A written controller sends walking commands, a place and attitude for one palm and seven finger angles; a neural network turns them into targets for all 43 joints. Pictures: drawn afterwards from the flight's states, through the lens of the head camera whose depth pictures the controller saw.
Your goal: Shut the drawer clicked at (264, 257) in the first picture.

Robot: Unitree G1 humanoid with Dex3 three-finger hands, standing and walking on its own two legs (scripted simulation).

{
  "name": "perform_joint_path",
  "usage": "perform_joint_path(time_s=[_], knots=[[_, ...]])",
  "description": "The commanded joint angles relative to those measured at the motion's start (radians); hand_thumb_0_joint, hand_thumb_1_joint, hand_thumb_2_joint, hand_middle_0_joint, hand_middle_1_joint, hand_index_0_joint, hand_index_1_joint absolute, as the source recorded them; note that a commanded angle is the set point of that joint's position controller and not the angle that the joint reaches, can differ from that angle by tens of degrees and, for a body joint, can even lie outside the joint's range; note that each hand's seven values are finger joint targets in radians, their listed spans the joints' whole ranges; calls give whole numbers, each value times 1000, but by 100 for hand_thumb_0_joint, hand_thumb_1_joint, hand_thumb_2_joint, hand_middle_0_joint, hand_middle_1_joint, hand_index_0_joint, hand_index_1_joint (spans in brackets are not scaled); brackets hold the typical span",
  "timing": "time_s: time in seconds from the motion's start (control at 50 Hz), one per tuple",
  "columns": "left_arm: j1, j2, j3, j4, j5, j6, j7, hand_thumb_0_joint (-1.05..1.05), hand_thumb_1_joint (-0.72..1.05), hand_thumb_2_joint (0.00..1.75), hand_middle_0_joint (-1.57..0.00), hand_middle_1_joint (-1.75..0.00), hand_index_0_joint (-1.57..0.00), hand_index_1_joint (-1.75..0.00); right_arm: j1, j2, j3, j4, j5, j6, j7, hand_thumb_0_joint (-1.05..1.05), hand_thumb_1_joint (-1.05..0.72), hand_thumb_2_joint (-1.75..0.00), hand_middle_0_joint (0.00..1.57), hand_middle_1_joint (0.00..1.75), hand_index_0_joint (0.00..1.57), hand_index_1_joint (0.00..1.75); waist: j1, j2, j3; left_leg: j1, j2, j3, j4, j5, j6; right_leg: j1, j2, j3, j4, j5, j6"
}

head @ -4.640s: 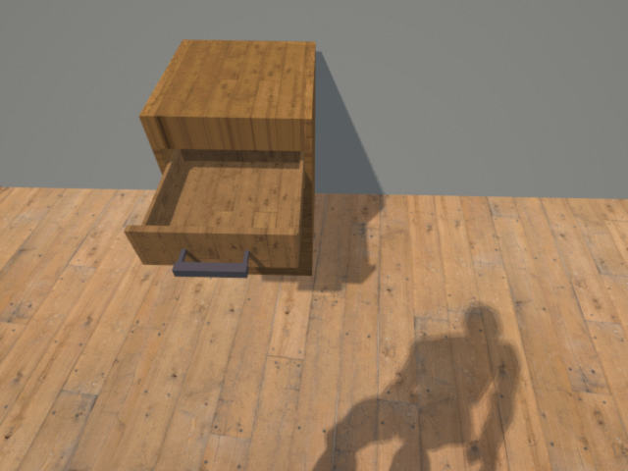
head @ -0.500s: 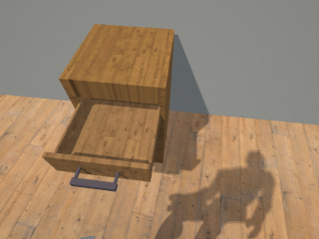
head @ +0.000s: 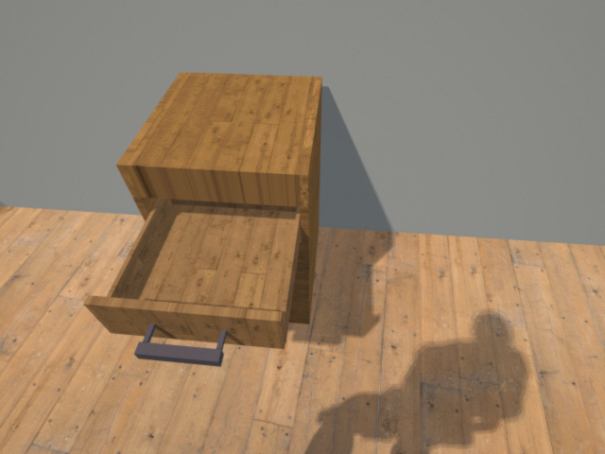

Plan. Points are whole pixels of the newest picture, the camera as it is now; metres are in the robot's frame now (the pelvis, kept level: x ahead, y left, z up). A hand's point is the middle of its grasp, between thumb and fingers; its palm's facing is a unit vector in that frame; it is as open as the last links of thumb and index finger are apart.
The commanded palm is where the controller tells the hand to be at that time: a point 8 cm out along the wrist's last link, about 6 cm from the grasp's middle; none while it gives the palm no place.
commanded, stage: come to a stop and stand still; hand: left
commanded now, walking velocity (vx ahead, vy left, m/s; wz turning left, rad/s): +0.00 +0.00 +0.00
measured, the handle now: (183, 343) +0.35 +0.27 -0.22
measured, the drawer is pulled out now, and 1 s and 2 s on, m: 0.30 0.30 0.30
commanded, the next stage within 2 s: look again from close up in 1.06 s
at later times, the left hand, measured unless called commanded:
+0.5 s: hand out of the picture -0.03 +0.16 -0.15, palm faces +0.01 -0.98 -0.21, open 7.4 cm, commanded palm none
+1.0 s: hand out of the picture +0.01 +0.15 -0.16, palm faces +0.02 -0.98 -0.19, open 7.4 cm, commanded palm none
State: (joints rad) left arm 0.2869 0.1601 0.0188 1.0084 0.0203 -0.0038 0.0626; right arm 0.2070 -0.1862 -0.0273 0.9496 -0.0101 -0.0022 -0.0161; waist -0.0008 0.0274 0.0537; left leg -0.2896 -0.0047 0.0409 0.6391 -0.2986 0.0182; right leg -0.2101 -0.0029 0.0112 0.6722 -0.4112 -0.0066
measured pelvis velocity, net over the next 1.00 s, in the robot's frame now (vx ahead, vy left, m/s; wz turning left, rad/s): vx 0.02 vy -0.01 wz -0.01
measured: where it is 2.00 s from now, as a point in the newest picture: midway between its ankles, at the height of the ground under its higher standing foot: outside the picture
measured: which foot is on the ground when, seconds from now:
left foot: down 0.00-1.00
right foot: down 0.00-1.00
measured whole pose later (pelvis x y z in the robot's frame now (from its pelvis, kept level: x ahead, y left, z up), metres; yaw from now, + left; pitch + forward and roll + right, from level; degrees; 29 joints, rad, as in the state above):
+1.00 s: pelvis +0.02 -0.01 +0.02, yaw +0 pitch -1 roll +1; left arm 0.32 0.12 -0.02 1.12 0.02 -0.02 0.04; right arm 0.29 -0.15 0.02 1.13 -0.01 -0.02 -0.04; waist 0.00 0.01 0.01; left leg -0.18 0.00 0.04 0.43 -0.24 0.00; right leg -0.12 0.01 0.00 0.45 -0.32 -0.02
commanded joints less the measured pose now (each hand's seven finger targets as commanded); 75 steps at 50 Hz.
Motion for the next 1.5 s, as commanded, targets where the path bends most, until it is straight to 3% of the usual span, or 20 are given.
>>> perform_joint_path(time_s=[0.0,0.04,0.06,0.1,0.12,0.14,0.24,0.36,0.46,0.62,0.74,0.94,1.02,1.48], knots=[[31,98,3,-63,-10,5,-3,0,90,90,-20,-30,-20,-30,62,-114,-8,-16,-11,-10,-11,0,-90,-90,20,30,20,30,9,218,36,-3,242,-227,-281,461,158,-70,-5,-14,63,-155,-7],[86,92,-3,-34,-1,1,-12,0,90,90,-20,-30,-20,-30,-9,-104,1,-41,-9,-3,-6,0,-90,-90,20,30,20,30,48,64,115,-116,161,-181,-264,129,103,-37,-18,19,-130,26,-23],[93,100,-4,-27,4,-7,-14,0,90,90,-20,-30,-20,-30,-10,-91,3,-42,-3,3,-1,0,-90,-90,20,30,20,30,35,-23,101,-83,107,-132,-232,7,60,-67,-45,77,-236,44,-30],[47,138,-6,-44,0,-16,-21,0,90,90,-20,-30,-20,-30,44,-70,0,-35,-2,8,3,0,-90,-90,20,30,20,30,-16,-94,89,14,43,-67,-181,-88,10,-190,-120,179,-344,-104,-66],[19,150,-1,-53,-1,-14,-22,0,90,90,-20,-30,-20,-30,78,-71,-5,-19,-5,12,6,0,-90,-90,20,30,20,30,-30,-119,85,51,40,-62,-165,-106,6,-251,-126,184,-377,-237,-72],[1,148,0,-57,1,-12,-23,0,90,90,-20,-30,-20,-30,94,-70,-7,-5,-8,16,6,0,-90,-90,20,30,20,30,-37,-145,105,79,42,-59,-161,-90,5,-296,-118,176,-389,-269,-72],[38,132,1,-55,0,-12,-26,0,90,90,-20,-30,-20,-30,135,-70,4,21,-11,4,7,0,-90,-90,20,30,20,30,-23,-70,72,34,66,-92,-242,-100,12,-222,-78,125,-353,-191,-46],[89,110,1,-20,-4,-14,-28,0,90,90,-20,-30,-20,-30,162,-69,13,57,-11,-3,4,0,-90,-90,20,30,20,30,-2,-18,59,-26,74,-116,-283,-122,12,-147,-72,120,-343,-146,-44],[104,93,-9,18,-9,-26,-28,0,90,90,-20,-30,-20,-30,199,-52,25,101,-4,-15,-1,0,-90,-90,20,30,20,30,-2,-49,19,7,79,-104,-273,-13,6,-86,-83,112,-343,-25,-47],[125,65,-20,81,-13,-36,-21,0,90,90,-20,-30,-20,-30,217,-37,36,158,5,-32,-13,0,-90,-90,20,30,20,30,3,-30,-26,77,98,-94,-254,200,10,4,-84,72,-298,259,-41],[119,56,-23,100,-8,-35,-16,0,90,90,-20,-30,-20,-30,203,-26,33,171,6,-31,-17,0,-90,-90,20,30,20,30,-1,-35,8,100,104,-85,-251,246,9,-2,-80,64,-292,331,-36],[121,55,-24,104,-5,-33,-14,0,90,90,-20,-30,-20,-30,164,-35,31,168,4,-26,-18,0,-90,-90,20,30,20,30,-2,-41,30,139,104,-83,-259,287,13,-15,-86,56,-306,360,-28],[125,66,-20,101,-7,-35,-14,0,90,90,-20,-30,-20,-30,156,-48,31,162,4,-28,-19,0,-90,-90,20,30,20,30,-1,-33,-16,170,104,-81,-252,327,13,19,-92,53,-304,401,-28],[131,71,-17,99,-7,-31,-14,0,90,90,-20,-30,-20,-30,155,-42,35,171,4,-19,-19,0,-90,-90,20,30,20,30,4,-48,22,155,99,-81,-268,285,5,37,-96,48,-334,396,-33]])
